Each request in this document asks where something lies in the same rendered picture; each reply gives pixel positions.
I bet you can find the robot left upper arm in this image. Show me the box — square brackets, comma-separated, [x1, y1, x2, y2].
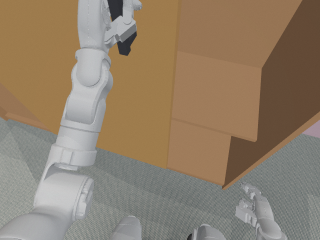
[0, 169, 94, 240]

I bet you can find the left robot forearm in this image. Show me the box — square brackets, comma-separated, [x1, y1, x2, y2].
[33, 47, 113, 209]

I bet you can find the robot right hand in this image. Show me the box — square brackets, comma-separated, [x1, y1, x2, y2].
[235, 181, 274, 230]

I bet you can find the robot left hand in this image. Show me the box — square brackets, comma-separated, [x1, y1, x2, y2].
[77, 0, 143, 55]

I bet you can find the right robot forearm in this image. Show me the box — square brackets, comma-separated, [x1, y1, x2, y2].
[255, 218, 288, 240]

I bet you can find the right robot thigh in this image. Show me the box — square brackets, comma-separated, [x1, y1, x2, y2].
[191, 225, 226, 240]

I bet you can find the handle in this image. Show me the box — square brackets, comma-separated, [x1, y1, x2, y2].
[107, 0, 137, 56]

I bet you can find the left robot thigh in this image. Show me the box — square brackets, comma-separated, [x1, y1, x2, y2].
[109, 216, 142, 240]

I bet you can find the wardrobe door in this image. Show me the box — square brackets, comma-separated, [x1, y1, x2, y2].
[0, 0, 182, 169]
[0, 82, 41, 122]

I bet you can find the robot thigh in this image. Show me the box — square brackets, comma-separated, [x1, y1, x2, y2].
[191, 225, 226, 240]
[109, 216, 142, 240]

